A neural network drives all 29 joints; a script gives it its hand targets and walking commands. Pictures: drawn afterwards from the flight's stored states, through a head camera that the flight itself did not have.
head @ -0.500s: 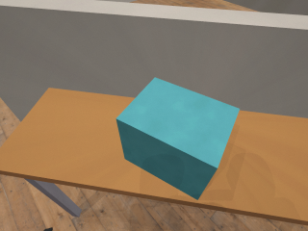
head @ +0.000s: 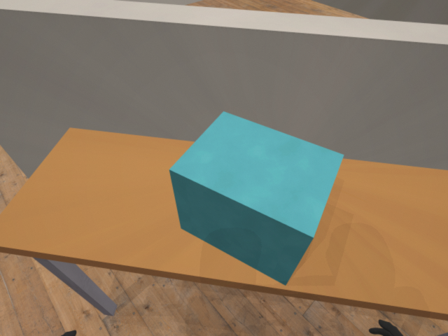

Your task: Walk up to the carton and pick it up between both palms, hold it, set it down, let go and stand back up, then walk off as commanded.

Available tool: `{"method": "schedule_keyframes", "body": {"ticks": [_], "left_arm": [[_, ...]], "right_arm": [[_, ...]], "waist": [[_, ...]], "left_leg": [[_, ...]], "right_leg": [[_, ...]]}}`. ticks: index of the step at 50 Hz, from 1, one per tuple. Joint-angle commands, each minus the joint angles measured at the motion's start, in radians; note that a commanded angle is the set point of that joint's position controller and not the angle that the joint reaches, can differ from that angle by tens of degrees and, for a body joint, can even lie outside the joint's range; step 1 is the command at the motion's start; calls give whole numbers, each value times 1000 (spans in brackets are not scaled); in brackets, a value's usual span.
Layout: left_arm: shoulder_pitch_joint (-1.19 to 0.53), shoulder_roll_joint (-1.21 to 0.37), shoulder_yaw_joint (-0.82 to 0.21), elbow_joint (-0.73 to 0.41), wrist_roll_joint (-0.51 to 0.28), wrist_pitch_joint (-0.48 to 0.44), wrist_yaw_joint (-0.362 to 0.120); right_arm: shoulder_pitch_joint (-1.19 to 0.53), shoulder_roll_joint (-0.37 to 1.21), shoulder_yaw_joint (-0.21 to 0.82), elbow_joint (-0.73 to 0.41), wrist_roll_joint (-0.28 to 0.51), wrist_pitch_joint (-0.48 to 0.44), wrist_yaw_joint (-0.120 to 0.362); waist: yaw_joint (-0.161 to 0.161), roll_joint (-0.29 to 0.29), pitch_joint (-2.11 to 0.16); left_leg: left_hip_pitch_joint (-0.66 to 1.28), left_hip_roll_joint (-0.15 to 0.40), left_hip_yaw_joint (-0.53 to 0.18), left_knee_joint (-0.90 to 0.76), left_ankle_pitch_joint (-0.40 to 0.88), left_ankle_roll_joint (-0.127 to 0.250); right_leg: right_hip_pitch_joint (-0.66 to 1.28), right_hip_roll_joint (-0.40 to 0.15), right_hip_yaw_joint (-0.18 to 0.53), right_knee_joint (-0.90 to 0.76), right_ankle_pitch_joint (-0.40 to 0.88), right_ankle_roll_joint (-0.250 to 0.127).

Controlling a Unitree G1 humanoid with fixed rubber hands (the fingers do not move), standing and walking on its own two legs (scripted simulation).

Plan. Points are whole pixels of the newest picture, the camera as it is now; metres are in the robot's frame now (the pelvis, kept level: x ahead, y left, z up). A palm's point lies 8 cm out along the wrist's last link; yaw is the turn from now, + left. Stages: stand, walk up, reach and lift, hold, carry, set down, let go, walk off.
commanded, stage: reach and lift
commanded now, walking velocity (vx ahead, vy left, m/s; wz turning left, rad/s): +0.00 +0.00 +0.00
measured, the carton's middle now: (253, 195) +0.38 -0.02 +0.04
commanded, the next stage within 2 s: none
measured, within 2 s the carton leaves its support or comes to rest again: neither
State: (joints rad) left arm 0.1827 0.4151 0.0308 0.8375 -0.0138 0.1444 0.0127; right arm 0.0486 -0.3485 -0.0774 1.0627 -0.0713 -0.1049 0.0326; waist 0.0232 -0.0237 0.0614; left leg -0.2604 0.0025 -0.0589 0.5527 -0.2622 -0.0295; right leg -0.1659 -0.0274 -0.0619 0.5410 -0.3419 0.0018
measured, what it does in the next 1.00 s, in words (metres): stands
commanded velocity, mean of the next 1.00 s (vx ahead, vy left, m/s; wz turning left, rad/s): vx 0.00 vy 0.00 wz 0.00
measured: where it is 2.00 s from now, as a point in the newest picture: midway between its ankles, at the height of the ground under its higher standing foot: outside the picture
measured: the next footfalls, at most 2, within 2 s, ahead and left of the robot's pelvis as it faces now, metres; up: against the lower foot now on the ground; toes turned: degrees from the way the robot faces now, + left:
none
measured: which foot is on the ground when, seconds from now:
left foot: down 0.00-1.00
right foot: down 0.00-1.00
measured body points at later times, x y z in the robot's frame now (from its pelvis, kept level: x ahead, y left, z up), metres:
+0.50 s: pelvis -0.02 +0.00 +0.01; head +0.00 +0.03 +0.46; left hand +0.18 +0.29 -0.08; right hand +0.12 -0.29 -0.05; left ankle +0.02 +0.13 -0.73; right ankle -0.03 -0.12 -0.73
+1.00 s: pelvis +0.01 +0.02 +0.02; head +0.02 +0.04 +0.46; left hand +0.20 +0.29 -0.03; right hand +0.14 -0.23 -0.02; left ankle +0.02 +0.13 -0.73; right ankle -0.03 -0.12 -0.73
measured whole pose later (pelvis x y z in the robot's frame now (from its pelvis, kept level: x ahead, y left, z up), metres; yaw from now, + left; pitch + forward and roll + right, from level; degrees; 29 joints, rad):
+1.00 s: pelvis +0.01 +0.02 +0.02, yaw -7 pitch -5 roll +0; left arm 0.35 0.38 0.08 0.15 -0.13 0.31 -0.05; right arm 0.37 -0.16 -0.08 0.23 0.07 0.06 -0.07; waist 0.04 -0.03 0.11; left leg -0.05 0.03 0.09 0.35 -0.20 0.00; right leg 0.01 -0.02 0.05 0.30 -0.21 0.04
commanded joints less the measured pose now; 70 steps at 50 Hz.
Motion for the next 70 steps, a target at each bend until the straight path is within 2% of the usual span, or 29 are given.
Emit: {"method": "schedule_keyframes", "body": {"ticks": [1, 3, 5, 7, 11, 13, 16, 18, 23, 24, 27, 31, 32, 33, 34, 35, 38, 41, 42, 45, 47, 53, 55, 60, 62, 64, 67, 69, 70], "left_arm": [[-340, 94, 52, -361, 29, 189, 34], [-235, 98, 69, -393, 49, 228, 13], [-165, 107, 104, -420, 82, 242, -3], [-139, 112, 152, -412, 110, 246, -18], [-152, 115, 197, -433, 132, 265, -21], [-170, 99, 183, -446, 125, 281, -18], [-195, 88, 180, -457, 111, 284, -13], [-209, 91, 164, -482, 99, 280, -12], [-206, 107, 150, -567, 55, 243, -14], [-201, 119, 157, -569, 43, 237, -17], [-155, 125, 153, -614, 24, 211, -21], [-106, 119, 125, -669, -19, 187, -35], [-81, 120, 119, -677, -30, 185, -39], [-72, 120, 117, -696, -35, 182, -39], [-40, 121, 124, -701, -42, 180, -41], [-32, 115, 128, -719, -44, 175, -40], [-4, 110, 117, -759, -62, 168, -40], [26, 107, 128, -775, -67, 160, -46], [26, 108, 132, -790, -68, 155, -45], [35, 109, 122, -866, -108, 123, -48], [59, 112, 134, -884, -114, 101, -46], [92, 149, 144, -931, -155, 31, -68], [113, 152, 141, -947, -162, 11, -73], [135, 183, 142, -989, -198, -39, -95], [145, 202, 152, -995, -206, -50, -109], [164, 207, 147, -1028, -210, -59, -113], [197, 220, 140, -1042, -228, -60, -127], [233, 207, 151, -1024, -225, -57, -136], [245, 208, 151, -1026, -231, -56, -146]], "right_arm": [[-208, -156, -122, 14, -34, -123, 37], [-165, -180, -91, -20, 15, -135, 21], [-133, -194, -71, -64, 48, -145, 2], [-126, -192, -37, -130, 70, -136, -16], [-112, -158, 3, -271, 85, -81, -20], [-109, -147, 2, -309, 81, -47, -20], [-93, -112, 3, -400, 78, -3, -19], [-72, -102, -7, -443, 78, 21, -13], [3, -53, -34, -595, 74, 56, -25], [11, -47, -37, -621, 75, 63, -32], [87, -24, -55, -660, 80, 76, -41], [131, 7, -70, -741, 85, 90, -67], [138, 13, -70, -771, 86, 95, -72], [146, 17, -69, -778, 90, 96, -77], [156, 17, -70, -806, 92, 102, -81], [170, 25, -62, -813, 99, 104, -79], [177, 31, -63, -859, 107, 117, -87], [199, 32, -63, -918, 114, 126, -92], [210, 36, -66, -913, 117, 129, -91], [226, 54, -57, -987, 136, 119, -96], [248, 64, -55, -997, 146, 109, -103], [308, 124, -36, -1105, 168, 96, -137], [333, 135, -35, -1107, 175, 88, -145], [383, 170, -26, -1170, 184, 99, -180], [394, 178, -12, -1188, 191, 115, -198], [416, 192, -13, -1196, 201, 131, -207], [430, 198, -8, -1258, 213, 146, -228], [458, 216, 8, -1292, 226, 153, -237], [481, 220, 18, -1304, 223, 158, -245]], "waist": [[-58, 20, -85], [-37, 5, -179], [-23, 21, -231], [-2, -4, -190], [17, 12, -110], [10, 27, -70], [14, 15, -45], [12, 40, -38], [3, 35, -43], [12, 34, -51], [-4, 60, -51], [-18, 36, -57], [-13, 23, -44], [-15, 54, -53], [-7, 42, -51], [-5, 64, -55], [-9, 58, -34], [4, 55, -39], [-8, 56, -43], [3, 55, -80], [4, 78, -84], [12, 68, -70], [12, 87, -66], [5, 77, -62], [2, 73, -42], [3, 115, -34], [3, 113, -14], [17, 120, 0], [12, 99, 11]], "left_leg": [[74, 31, 112, 11, 83, -22], [196, 23, 118, 47, 241, -17], [257, 7, 129, 45, 338, -15], [227, -10, 147, 16, 324, 7], [182, -14, 168, -64, 209, 26], [173, -7, 170, -100, 161, 32], [186, -4, 191, -142, 118, 39], [188, -4, 201, -167, 91, 35], [229, -6, 216, -208, 71, 29], [228, -9, 218, -211, 68, 31], [242, -9, 216, -220, 86, 24], [262, -5, 206, -224, 125, 13], [266, -4, 207, -227, 114, 14], [261, -6, 206, -230, 141, 10], [262, -5, 204, -234, 158, 7], [260, -4, 201, -235, 179, 1], [267, -2, 188, -238, 218, -10], [281, 1, 184, -240, 255, -16], [284, 0, 180, -241, 252, -14], [308, -3, 169, -227, 331, -19], [318, -4, 159, -227, 390, -27], [335, -13, 156, -228, 362, -17], [329, -9, 150, -226, 360, -18], [341, -6, 140, -224, 355, -14], [346, -1, 143, -222, 346, -10], [332, 5, 136, -233, 331, -15], [325, 13, 123, -231, 317, -16], [310, 16, 124, -237, 312, -14], [324, 16, 125, -230, 319, -10]], "right_leg": [[-148, 28, -44, -13, 83, -51], [-95, 42, -58, -7, 297, -35], [-3, 50, -50, -25, 457, -20], [61, 40, -29, -50, 507, 3], [86, 40, -7, -94, 398, 20], [59, 44, -6, -122, 312, 15], [30, 49, 1, -159, 224, 15], [32, 52, 5, -174, 161, 13], [8, 53, 15, -215, 104, 14], [17, 48, 21, -221, 99, 16], [24, 51, 27, -229, 113, 10], [23, 57, 28, -241, 145, 10], [23, 59, 31, -250, 129, 7], [37, 60, 33, -250, 144, 7], [46, 63, 35, -254, 156, 0], [51, 63, 39, -253, 164, 0], [53, 68, 43, -265, 177, -2], [67, 73, 49, -276, 198, -5], [72, 72, 54, -281, 194, -4], [81, 70, 64, -284, 249, -1], [94, 75, 70, -291, 292, -2], [85, 48, 94, -318, 312, 10], [91, 45, 99, -317, 291, 5], [83, 41, 106, -323, 307, 10], [80, 34, 111, -331, 306, 9], [89, 32, 111, -334, 270, -5], [88, 26, 110, -341, 252, -9], [90, 25, 107, -341, 244, -13], [86, 27, 104, -342, 257, -9]]}}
